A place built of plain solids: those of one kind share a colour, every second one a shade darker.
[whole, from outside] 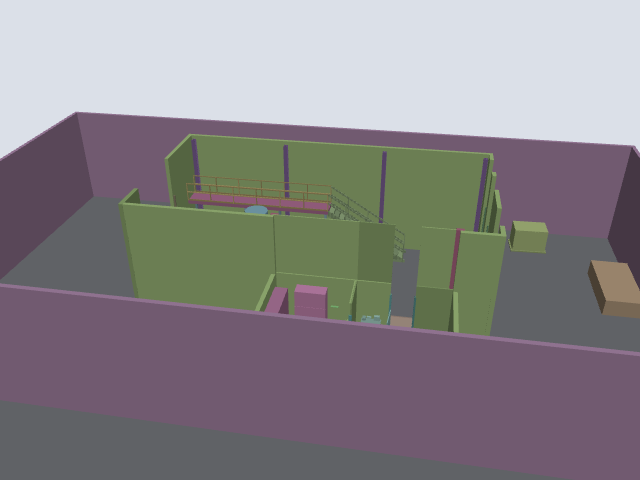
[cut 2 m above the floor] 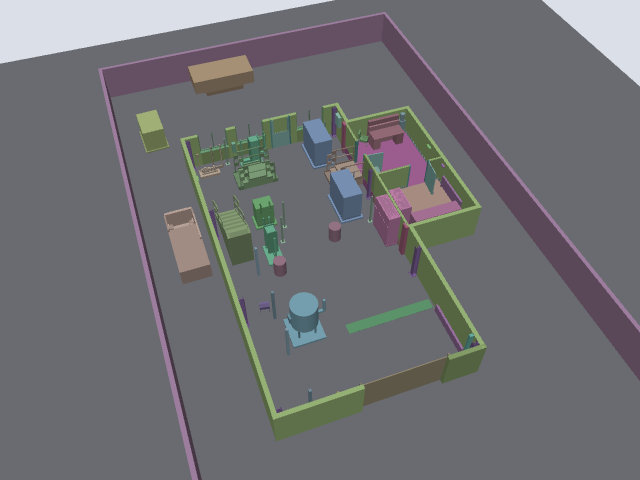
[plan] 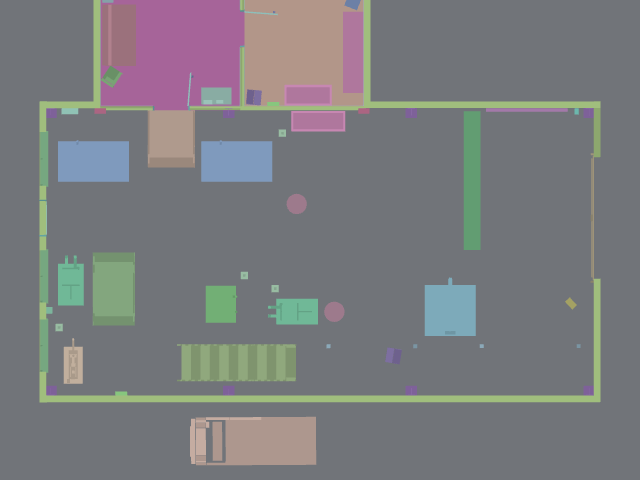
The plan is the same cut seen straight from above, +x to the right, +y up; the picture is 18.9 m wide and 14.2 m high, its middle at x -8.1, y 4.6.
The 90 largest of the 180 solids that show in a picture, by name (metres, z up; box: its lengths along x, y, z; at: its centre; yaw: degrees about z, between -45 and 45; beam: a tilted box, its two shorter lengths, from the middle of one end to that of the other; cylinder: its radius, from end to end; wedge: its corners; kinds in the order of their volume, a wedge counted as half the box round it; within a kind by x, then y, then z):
{
 "yard_bound_1": {"box": [0.2, 18.54, 5.85], "at": [-24.13, 5.8, 2.88]},
 "yard_bound_2": {"box": [33.19, 0.2, 5.85], "at": [-7.63, -3.37, 2.88]},
 "yard_bound_3": {"box": [33.19, 0.2, 5.85], "at": [-7.63, 14.97, 2.88]},
 "yard_bound_4": {"box": [0.2, 18.54, 5.85], "at": [8.86, 5.8, 2.88]},
 "wall_1": {"box": [0.2, 0.91, 6.15], "at": [-16.3, 0.25, 3.02]},
 "wall_2": {"box": [0.2, 1.56, 0.95], "at": [-16.3, 1.48, 0.42]},
 "wall_3": {"box": [0.2, 0.51, 6.15], "at": [-16.3, 2.5, 3.02]},
 "wall_4": {"box": [0.2, 1.56, 0.95], "at": [-16.3, 3.52, 0.42]},
 "wall_5": {"box": [0.2, 1.91, 6.15], "at": [-16.3, 5.25, 3.02]},
 "wall_6": {"box": [0.2, 1.61, 0.95], "at": [-16.3, 7.0, 0.42]},
 "wall_7": {"box": [0.2, 0.91, 6.15], "at": [-16.3, 8.25, 3.02]},
 "wall_8": {"box": [1.8, 0.2, 6.15], "at": [-15.5, 8.6, 3.02]},
 "wall_9": {"box": [0.2, 3.8, 3.26], "at": [-14.7, 10.4, 1.58]},
 "wall_10": {"box": [1.61, 0.06, 6.15], "at": [-13.85, 8.47, 3.02]},
 "wall_11": {"box": [1.55, 0.06, 3.26], "at": [-13.82, 8.53, 1.58]},
 "wall_12": {"box": [4.4, 0.2, 3.26], "at": [-12.6, 12.2, 1.58]},
 "wall_13": {"box": [1.55, 0.06, 3.26], "at": [-11.18, 8.53, 1.58]},
 "wall_14": {"box": [1.61, 0.06, 6.15], "at": [-11.15, 8.47, 3.02]},
 "wall_15": {"box": [0.06, 1.8, 3.26], "at": [-10.43, 9.4, 1.58]},
 "wall_16": {"box": [0.06, 1.8, 3.26], "at": [-10.37, 9.4, 1.58]},
 "wall_17": {"box": [0.06, 0.7, 3.26], "at": [-10.37, 11.75, 1.58]},
 "wall_18": {"box": [3.72, 0.06, 6.15], "at": [-8.6, 8.47, 3.02]},
 "wall_19": {"box": [3.6, 0.06, 3.26], "at": [-8.6, 8.53, 1.58]},
 "wall_20": {"box": [3.8, 0.2, 3.26], "at": [-8.5, 12.2, 1.58]},
 "wall_21": {"box": [16.6, 0.2, 6.15], "at": [-8.1, -0.1, 3.02]},
 "wall_22": {"box": [0.2, 3.8, 3.26], "at": [-6.7, 10.4, 1.58]},
 "wall_23": {"box": [7.0, 0.2, 6.15], "at": [-3.3, 8.6, 3.02]},
 "wall_24": {"box": [0.2, 3.66, 6.15], "at": [0.1, 1.62, 3.02]},
 "wall_25": {"box": [0.2, 1.66, 6.15], "at": [0.1, 7.88, 3.02]},
 "row_1": {"box": [1.28, 0.48, 2.04], "at": [-8.45, 8.88, 1.63]},
 "row_2": {"box": [1.4, 0.6, 2.1], "at": [-8.45, 8.88, 1.66]},
 "row_3": {"box": [1.48, 0.48, 2.04], "at": [-8.15, 8.12, 1.12]},
 "row_4": {"box": [1.6, 0.6, 2.1], "at": [-8.15, 8.12, 1.15]},
 "row_5": {"box": [0.6, 2.4, 2.1], "at": [-7.12, 10.15, 1.66]},
 "raised_floor_control_1": {"box": [4.33, 3.73, 0.56], "at": [-12.5, 10.3, 0.23]},
 "raised_floor_switch_1": {"box": [3.73, 3.73, 0.56], "at": [-8.6, 10.3, 0.23]},
 "screw_compressor_1": {"box": [2.1, 1.2, 0.15], "at": [-14.8, 6.92, 0.03]},
 "screw_compressor_2": {"box": [1.9, 1.0, 1.55], "at": [-14.8, 6.92, 0.97]},
 "screw_compressor_3": {"box": [2.1, 1.2, 0.15], "at": [-10.56, 6.92, 0.03]},
 "screw_compressor_4": {"box": [1.9, 1.0, 1.55], "at": [-10.56, 6.92, 0.97]},
 "beyond_oil_tank_1": {"box": [1.96, 1.32, 0.13], "at": [-19.2, -1.46, 0.01], "yaw": 2.4},
 "beyond_oil_tank_2": {"box": [1.8, 1.16, 1.4], "at": [-19.2, -1.46, 0.64], "yaw": 2.4},
 "beyond_oil_tank_3": {"box": [1.7, 1.17, 1.35], "at": [-19.19, -1.46, 0.62], "yaw": 2.4},
 "beyond_skip_1": {"box": [1.78, 3.66, 0.83], "at": [-22.8, 3.5, 0.88], "yaw": -0.1},
 "beyond_skip_2": {"box": [0.08, 2.32, 0.32], "at": [-22.18, 3.5, 0.1], "yaw": -0.1},
 "beyond_storage_tank_1": {"box": [0.13, 1.35, 0.97], "at": [-11.85, -1.36, 0.95], "yaw": 0.3},
 "beyond_storage_tank_2": {"box": [0.28, 1.15, 0.79], "at": [-11.13, -1.35, 0.34], "yaw": 0.3},
 "beyond_storage_tank_3": {"box": [2.68, 1.42, 0.88], "at": [-9.55, -1.35, 0.85], "yaw": 0.3},
 "air_vessel_1": {"box": [1.51, 1.51, 0.17], "at": [-4.25, 2.52, 0.04]},
 "air_vessel_2": {"cylinder": 0.61, "from": [-4.25, 2.52, 0.74], "to": [-4.25, 2.52, 3.03]},
 "raised_floor_steel_1": {"box": [8.0, 1.1, 0.2], "at": [-4.0, 0.97, 2.7]},
 "control_desk_1": {"box": [0.18, 1.8, 0.29], "at": [-14.45, 10.66, 1.73]},
 "control_desk_2": {"box": [0.27, 1.8, 0.3], "at": [-14.4, 10.66, 1.43]},
 "control_desk_3": {"box": [0.5, 1.8, 0.79], "at": [-14.29, 10.66, 0.85]},
 "control_desk_4": {"box": [0.46, 0.42, 0.79], "at": [-13.81, 9.98, 0.85]},
 "control_desk_5": {"box": [0.46, 0.42, 0.79], "at": [-13.81, 11.34, 0.85]},
 "stile_1": {"box": [1.25, 0.3, 0.23], "at": [-14.2, 2.21, 0.07]},
 "stile_2": {"box": [1.25, 0.3, 0.41], "at": [-14.2, 2.5, 0.15]},
 "stile_3": {"box": [1.25, 1.05, 0.59], "at": [-14.2, 3.15, 0.24]},
 "stile_4": {"box": [1.25, 0.3, 0.41], "at": [-14.2, 3.81, 0.15]},
 "stile_5": {"box": [1.25, 0.3, 0.23], "at": [-14.2, 4.08, 0.07]},
 "door_landing_1": {"box": [1.4, 0.32, 0.22], "at": [-12.5, 6.9, 0.06]},
 "door_landing_2": {"box": [1.4, 0.32, 0.39], "at": [-12.5, 7.2, 0.14]},
 "door_landing_3": {"box": [1.4, 1.1, 0.56], "at": [-12.5, 7.89, 0.23]},
 "cabinet_dryer_1": {"box": [0.9, 1.1, 0.15], "at": [-11.03, 2.7, 0.03]},
 "cabinet_dryer_2": {"box": [0.7, 0.9, 1.2], "at": [-11.03, 2.7, 0.8]},
 "plate_exchanger_1": {"box": [0.76, 1.24, 0.15], "at": [-15.47, 3.28, 0.03]},
 "plate_exchanger_2": {"box": [0.42, 0.45, 1.36], "at": [-15.47, 3.51, 0.97]},
 "plate_exchanger_3": {"box": [0.45, 0.42, 1.36], "at": [-9.01, 2.48, 0.97]},
 "plate_exchanger_4": {"box": [1.24, 0.76, 0.15], "at": [-8.78, 2.48, 0.03]},
 "pier_1": {"box": [0.34, 0.17, 6.15], "at": [-14.6, 8.41, 3.02]},
 "pier_2": {"box": [0.34, 0.17, 6.15], "at": [-6.8, 8.41, 3.02]},
 "drum_1": {"cylinder": 0.3, "from": [-8.79, 5.67, 0.0], "to": [-8.79, 5.67, 0.87]},
 "drum_2": {"cylinder": 0.3, "from": [-7.67, 2.48, 0.0], "to": [-7.67, 2.48, 0.87]},
 "stair_openriser_grating_1": {"box": [0.3, 1.1, 0.23], "at": [-12.05, 0.97, 0.06]},
 "stair_openriser_grating_2": {"box": [0.3, 1.1, 0.18], "at": [-11.77, 0.97, 0.26]},
 "stair_openriser_grating_3": {"box": [0.3, 1.1, 0.18], "at": [-11.49, 0.97, 0.43]},
 "stair_openriser_grating_4": {"box": [0.3, 1.1, 0.18], "at": [-11.21, 0.97, 0.61]},
 "stair_openriser_grating_5": {"box": [0.1, 1.0, 2.07], "at": [-8.86, 0.97, 0.98]},
 "sectional_door_1": {"box": [0.042, 3.68, 1.95], "at": [-0.01, 5.25, 0.93]},
 "radiator_1": {"box": [1.98, 0.1, 0.66], "at": [-8.8, 12.01, 0.95]},
 "radiator_2": {"box": [2.42, 0.1, 0.5], "at": [-1.98, 8.44, 0.2]},
 "door_leaf_1": {"box": [0.044, 0.99, 1.37], "at": [-11.96, 9.06, 1.15], "yaw": -4.5},
 "door_leaf_2": {"box": [0.99, 0.044, 2.14], "at": [-9.84, 11.31, 1.53], "yaw": -4.4},
 "trench_plates_1": {"box": [0.5, 4.11, 0.07], "at": [-3.6, 6.36, -0.02]},
 "pump_unit_1": {"box": [0.56, 1.09, 0.2], "at": [-15.4, 0.9, 0.05]},
 "carton_1": {"box": [0.4, 0.59, 0.44], "at": [-7.09, 11.74, 0.68], "yaw": -21.2},
 "water_cooler_1": {"box": [0.33, 0.31, 1.03], "at": [-14.38, 11.78, 0.97]},
 "downpipe_1": {"box": [0.13, 0.18, 3.05], "at": [-0.51, 8.4, 1.49]},
 "distribution_board_1": {"box": [0.5, 0.18, 0.7], "at": [-15.5, 8.41, 1.5]}
}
